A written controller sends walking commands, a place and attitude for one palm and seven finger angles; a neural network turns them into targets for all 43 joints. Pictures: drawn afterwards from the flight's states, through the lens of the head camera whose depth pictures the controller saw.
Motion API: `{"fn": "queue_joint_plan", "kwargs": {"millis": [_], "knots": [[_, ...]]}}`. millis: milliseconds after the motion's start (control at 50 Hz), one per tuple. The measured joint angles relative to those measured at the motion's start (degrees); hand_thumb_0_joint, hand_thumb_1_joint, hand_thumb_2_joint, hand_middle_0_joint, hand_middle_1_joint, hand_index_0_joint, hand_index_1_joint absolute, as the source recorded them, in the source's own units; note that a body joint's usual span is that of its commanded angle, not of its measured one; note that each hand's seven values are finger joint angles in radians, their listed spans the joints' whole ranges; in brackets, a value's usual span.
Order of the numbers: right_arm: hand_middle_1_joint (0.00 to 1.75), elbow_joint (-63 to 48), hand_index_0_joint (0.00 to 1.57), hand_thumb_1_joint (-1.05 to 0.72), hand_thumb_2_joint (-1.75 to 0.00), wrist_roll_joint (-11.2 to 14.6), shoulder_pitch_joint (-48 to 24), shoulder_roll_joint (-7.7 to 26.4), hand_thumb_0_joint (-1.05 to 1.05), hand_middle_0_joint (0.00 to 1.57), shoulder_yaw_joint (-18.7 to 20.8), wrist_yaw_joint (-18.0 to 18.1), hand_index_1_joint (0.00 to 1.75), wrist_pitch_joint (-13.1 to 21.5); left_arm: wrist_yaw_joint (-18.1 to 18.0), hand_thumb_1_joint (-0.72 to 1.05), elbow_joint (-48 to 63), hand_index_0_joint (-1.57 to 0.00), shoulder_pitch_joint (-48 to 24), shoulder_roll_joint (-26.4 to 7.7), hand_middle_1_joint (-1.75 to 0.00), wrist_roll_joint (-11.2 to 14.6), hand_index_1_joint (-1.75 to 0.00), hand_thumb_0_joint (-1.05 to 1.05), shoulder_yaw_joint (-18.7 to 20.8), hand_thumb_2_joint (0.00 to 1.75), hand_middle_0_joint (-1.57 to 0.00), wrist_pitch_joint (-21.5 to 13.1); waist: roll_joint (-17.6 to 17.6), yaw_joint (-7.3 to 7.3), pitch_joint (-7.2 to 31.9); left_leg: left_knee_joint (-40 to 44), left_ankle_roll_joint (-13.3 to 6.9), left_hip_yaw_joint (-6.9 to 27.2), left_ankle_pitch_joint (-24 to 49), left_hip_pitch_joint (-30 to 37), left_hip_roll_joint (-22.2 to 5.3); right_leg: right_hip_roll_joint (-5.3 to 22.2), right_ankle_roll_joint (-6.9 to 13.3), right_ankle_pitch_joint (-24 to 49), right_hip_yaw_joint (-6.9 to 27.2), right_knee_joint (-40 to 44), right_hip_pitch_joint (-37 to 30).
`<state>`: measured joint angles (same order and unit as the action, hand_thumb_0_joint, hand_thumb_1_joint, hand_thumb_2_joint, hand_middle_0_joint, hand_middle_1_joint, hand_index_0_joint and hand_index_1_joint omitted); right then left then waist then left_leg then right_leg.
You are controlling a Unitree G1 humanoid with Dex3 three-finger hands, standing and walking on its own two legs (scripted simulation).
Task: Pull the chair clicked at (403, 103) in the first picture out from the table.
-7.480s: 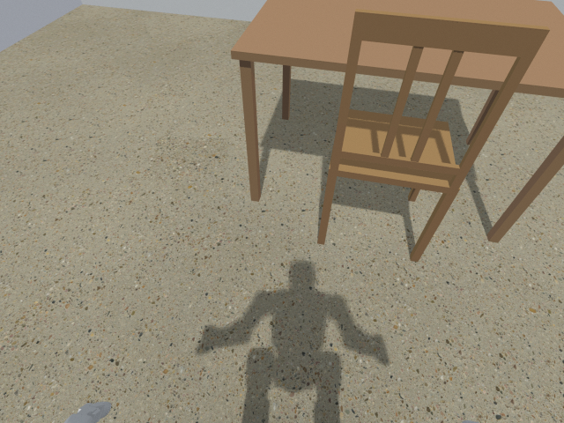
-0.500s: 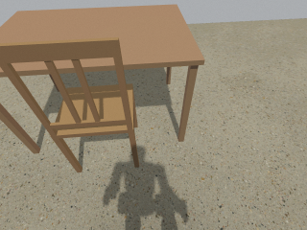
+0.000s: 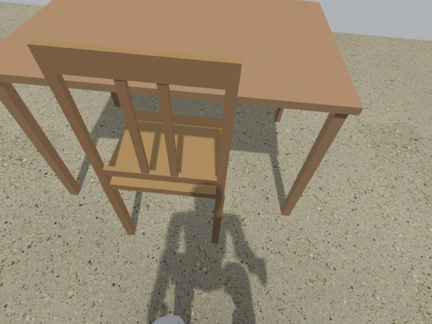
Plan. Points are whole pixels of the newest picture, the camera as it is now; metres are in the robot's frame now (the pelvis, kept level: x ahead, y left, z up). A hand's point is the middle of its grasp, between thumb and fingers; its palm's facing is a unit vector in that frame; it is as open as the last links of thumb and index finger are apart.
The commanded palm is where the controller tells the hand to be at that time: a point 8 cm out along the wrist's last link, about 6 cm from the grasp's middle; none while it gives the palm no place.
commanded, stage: take the last steps up to it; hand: left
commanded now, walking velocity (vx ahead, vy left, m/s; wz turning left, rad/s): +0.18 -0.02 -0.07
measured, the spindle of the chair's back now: (135, 133) +0.56 +0.28 -0.05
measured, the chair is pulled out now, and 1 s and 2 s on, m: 0.00 0.00 0.00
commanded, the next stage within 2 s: come to a stop and stand still in 0.10 s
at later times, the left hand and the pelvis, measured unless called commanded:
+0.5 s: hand (141, 286) +0.20 +0.18 -0.15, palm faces -0.02 -0.98 -0.22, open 7.3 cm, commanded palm none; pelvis +0.11 +0.01 +0.01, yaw -1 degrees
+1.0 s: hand out of the picture +0.07 +0.25 -0.16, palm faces -0.01 -0.98 -0.19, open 7.4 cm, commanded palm none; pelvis +0.08 +0.06 +0.03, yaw -3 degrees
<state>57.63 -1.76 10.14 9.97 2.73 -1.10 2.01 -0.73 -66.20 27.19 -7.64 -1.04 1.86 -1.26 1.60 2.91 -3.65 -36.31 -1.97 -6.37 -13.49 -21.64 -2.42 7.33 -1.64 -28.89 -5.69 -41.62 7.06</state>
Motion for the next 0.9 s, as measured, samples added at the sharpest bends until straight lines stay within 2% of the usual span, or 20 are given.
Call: {"fn": "queue_joint_plan", "kwargs": {"millis": [20, 60, 120, 220, 300, 340, 380, 420, 460, 520, 560, 600, 640, 660, 680, 720, 760, 820, 900], "knots": [[0.3, -0.2, 0.2, -0.91, -0.9, 0.1, -0.49, -0.59, 0.01, 0.19, -0.29, 0.39, 0.3, 0.39, -0.02, 0.91, -0.21, -0.2, -0.73, -0.24, -0.3, 0.11, -0.3, 0.01, 0.03, 0.9, -0.2, 0.5, 0.3, -0.05, -0.16, -0.38, -0.3, -0.62, -1.58, 0.77, 0.09, -0.73, 0.98, -1.08, 1.57, -8.13, 3.62], [0.3, -0.35, 0.2, -0.91, -0.9, 0.3, -0.65, -1.76, 0.0, 0.19, -0.75, 1.06, 0.3, 0.73, 0.21, 0.91, -0.1, -0.2, -2.41, -0.82, -0.3, 0.2, -0.3, 0.01, 0.22, 0.9, -0.2, 0.9, 0.55, -0.53, 0.21, 1.79, -0.66, -1.65, -2.72, 3.45, 0.3, -1.89, 2.1, 0.7, 2.25, -19.71, 10.18], [0.3, -0.48, 0.21, -0.94, -0.9, 0.8, 0.06, -2.01, -0.01, 0.2, -0.08, 2.49, 0.3, 1.76, 0.47, 0.91, 1.45, -0.2, -5.87, -1.65, -0.3, -0.08, -0.3, 0.01, 0.72, 0.9, -0.2, 0.8, 0.84, -1.45, 1.08, 7.77, -0.89, -2.67, -1.17, 7.92, 1.46, -2.18, 2.02, 5.86, 1.49, -22.79, 16.81], [0.3, 1.58, 0.21, -0.95, -0.9, 0.63, 2.58, -1.09, -0.01, 0.2, -0.56, 2.53, 0.3, 1.48, 0.42, 0.91, 5.53, -0.2, -11.8, -2.26, -0.3, -0.22, -0.3, 0.01, 1.04, 0.9, -0.2, 0.55, 0.57, -1.84, 2.45, 14.07, -1.44, -3.22, -0.43, 13.39, 3.23, -2.23, 1.15, 10.61, 0.95, -13.15, 20.64], [0.3, 3.58, 0.2, -0.93, -0.9, 0.35, 4.46, -1.32, -0.01, 0.2, -1.09, 2.62, 0.3, 0.34, -0.23, 0.92, 7.44, -0.2, -15.84, -2.33, -0.3, -0.05, -0.3, 0.01, 0.67, 0.9, -0.2, 0.45, -0.14, -2.85, 1.9, 13.17, -0.91, -2.69, -2.78, 15.68, 3.69, -2.8, 0.92, 14.08, 1.34, -1.06, 17.43], [0.3, 4.59, 0.2, -0.93, -0.9, 0.49, 5.29, -1.77, 0.0, 0.2, -1.29, 2.73, 0.3, -0.46, -0.47, 0.92, 8.08, -0.2, -16.9, -2.43, -0.3, -0.03, -0.3, 0.01, 0.28, 0.9, -0.2, 0.22, -0.23, -3.18, 1.44, 10.5, -0.33, -2.56, -5.23, 16.09, 3.74, -3.07, 0.81, 20.03, 1.34, 6.61, 13.72], [0.3, 5.45, 0.2, -0.92, -0.9, 0.91, 5.44, -1.94, 0.0, 0.2, -1.15, 2.74, 0.3, -1.43, -0.76, 0.92, 8.15, -0.2, -17.53, -2.13, -0.3, -0.05, -0.3, 0.01, -0.09, 0.9, -0.2, -0.02, -1.23, -3.37, 1.09, 6.92, 0.38, -2.56, -8.11, 15.44, 2.85, -3.88, 2.02, 18.15, 1.14, 8.31, 12.02], [0.3, 5.42, 0.2, -0.92, -0.9, 1.37, 5.01, -1.85, 0.0, 0.2, -0.66, 2.76, 0.3, -2.59, -0.82, 0.92, 8.11, -0.2, -18.22, -1.56, -0.3, 0.14, -0.3, 0.0, -0.61, 0.9, -0.2, 0.08, -2.76, -4.42, 0.53, 3.12, 1.59, -0.99, -9.53, 13.5, 1.97, -4.59, 2.91, 15.54, 0.31, 7.6, 12.23], [0.3, 5.1, 0.2, -0.91, -0.9, 1.61, 4.39, -1.95, 0.0, 0.2, -0.25, 2.89, 0.3, -3.63, -1.02, 0.91, 8.23, -0.2, -19.09, -1.17, -0.3, 0.12, -0.3, 0.0, -0.88, 0.9, -0.2, 0.33, -3.19, -4.83, -0.28, -3.57, 2.57, 1.1, -15.06, 10.29, 2.06, -4.68, 3.29, 15.42, -0.23, 7.96, 12.44], [0.3, 4.38, 0.2, -0.91, -0.9, 1.82, 3.17, -1.86, 0.0, 0.2, 0.15, 3.02, 0.3, -4.59, -1.41, 0.91, 8.67, -0.2, -20.33, -0.65, -0.3, -0.19, -0.3, 0.0, -0.68, 0.9, -0.2, 1.12, -2.84, -4.28, -1.79, -12.7, 3.32, 3.92, -18.89, 5.77, 2.84, -4.38, 3.21, 16.93, -0.28, 9.51, 12.41], [0.3, 3.74, 0.2, -0.91, -0.9, 1.8, 2.46, -1.63, 0.0, 0.2, 0.36, 3.0, 0.3, -4.86, -1.59, 0.91, 8.91, -0.2, -20.6, -0.48, -0.3, -0.39, -0.3, 0.0, -0.4, 0.9, -0.2, 1.73, -2.47, -3.84, -2.29, -13.86, 3.66, 4.67, -18.54, 4.25, 2.85, -4.08, 2.74, 18.0, -0.1, 10.6, 12.48], [0.3, 2.93, 0.2, -0.91, -0.9, 1.69, 2.04, -1.44, 0.0, 0.2, 0.44, 2.92, 0.3, -4.74, -1.65, 0.91, 9.04, -0.2, -20.41, -0.62, -0.3, -0.54, -0.3, 0.01, -0.06, 0.9, -0.2, 2.28, -1.93, -3.58, -2.28, -10.72, 3.88, 4.75, -16.34, 4.21, 2.53, -3.72, 2.05, 18.86, 0.18, 11.14, 12.87], [0.3, 2.23, 0.2, -0.91, -0.9, 1.57, 2.09, -1.37, 0.0, 0.2, 0.38, 2.82, 0.3, -4.12, -1.62, 0.91, 8.91, -0.21, -19.77, -1.12, -0.3, -0.43, -0.3, 0.01, 0.33, 0.9, -0.2, 2.72, -1.23, -3.45, -1.9, -2.72, 3.83, 4.37, -10.4, 6.31, 2.07, -3.4, 1.16, 19.12, 0.63, 10.45, 13.62], [0.3, 1.95, 0.2, -0.91, -0.9, 1.47, 2.38, -1.32, 0.0, 0.19, 0.3, 2.75, 0.3, -3.62, -1.53, 0.91, 8.76, -0.21, -19.33, -1.41, -0.3, -0.21, -0.3, 0.01, 0.46, 0.9, -0.2, 3.0, -1.03, -3.49, -1.55, 1.48, 3.16, 4.14, -6.33, 7.59, 1.8, -3.33, 0.64, 18.86, 0.77, 9.42, 14.19], [0.3, 2.01, 0.2, -0.91, -0.9, 1.23, 2.57, -1.67, 0.0, 0.19, 0.22, 2.74, 0.3, -3.21, -1.41, 0.91, 8.39, -0.21, -18.98, -1.91, -0.3, 0.08, -0.3, 0.01, 0.65, 0.9, -0.2, 3.39, 0.0, -3.34, -1.46, 1.98, 1.89, 3.46, -4.82, 7.95, 2.37, -2.93, 0.4, 18.13, 1.59, 8.38, 14.49], [0.3, 2.11, 0.2, -0.91, -0.9, 0.67, 3.49, -2.44, 0.0, 0.19, -0.25, 2.8, 0.3, -2.9, -1.26, 0.91, 7.39, -0.2, -17.8, -2.64, -0.3, 0.2, -0.3, 0.01, 0.97, 0.9, -0.2, 4.35, 1.01, -3.12, -0.47, 2.91, 0.01, 2.71, -5.22, 8.82, 2.86, -3.86, 0.34, 11.18, 3.95, 4.71, 15.1], [0.3, 2.61, 0.2, -0.92, -0.9, 0.25, 4.52, -3.0, 0.0, 0.19, -0.77, 3.32, 0.3, -2.75, -0.97, 0.91, 6.32, -0.2, -16.54, -3.14, -0.3, 0.09, -0.3, 0.01, 1.21, 0.9, -0.2, 4.77, 0.96, -3.24, 0.77, 5.88, -0.75, 2.92, -4.43, 10.04, 2.84, -5.57, 0.47, 7.99, 5.89, -1.34, 15.74], [0.3, 3.8, 0.2, -0.92, -0.9, 0.19, 5.47, -3.39, 0.01, 0.2, -1.34, 3.7, 0.3, -2.64, -0.49, 0.91, 5.08, -0.2, -14.46, -3.78, -0.3, 0.08, -0.3, 0.01, 1.53, 0.9, -0.2, 4.37, 0.82, -2.78, 2.02, 10.78, -1.0, 3.03, -1.72, 11.75, 2.78, -6.91, -0.11, 8.57, 6.86, -8.29, 15.65], [0.3, 4.57, 0.21, -0.92, -0.9, 0.3, 5.85, -3.57, 0.01, 0.2, -1.44, 4.17, 0.3, -2.02, -0.31, 0.91, 3.39, -0.2, -11.92, -4.42, -0.3, 0.13, -0.3, 0.01, 1.6, 0.9, -0.2, 4.43, 0.87, -2.72, 2.45, 14.67, -1.2, 2.44, 0.53, 12.83, 2.77, -6.9, -0.93, 8.35, 6.86, -10.23, 13.59]]}}
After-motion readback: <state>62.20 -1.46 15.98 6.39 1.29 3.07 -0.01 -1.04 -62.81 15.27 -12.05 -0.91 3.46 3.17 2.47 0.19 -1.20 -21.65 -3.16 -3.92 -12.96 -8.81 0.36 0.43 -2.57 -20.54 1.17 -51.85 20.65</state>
